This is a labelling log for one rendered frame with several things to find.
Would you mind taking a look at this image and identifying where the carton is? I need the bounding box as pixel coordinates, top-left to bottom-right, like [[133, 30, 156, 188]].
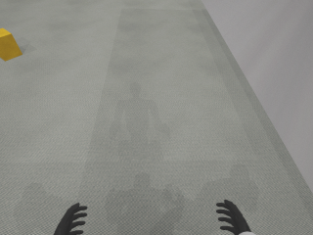
[[0, 28, 22, 62]]

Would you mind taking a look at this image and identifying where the right robot hand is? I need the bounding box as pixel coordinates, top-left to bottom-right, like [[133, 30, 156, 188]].
[[216, 199, 251, 235]]

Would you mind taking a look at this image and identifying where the left robot hand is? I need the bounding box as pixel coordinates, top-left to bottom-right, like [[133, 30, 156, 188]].
[[54, 203, 88, 235]]

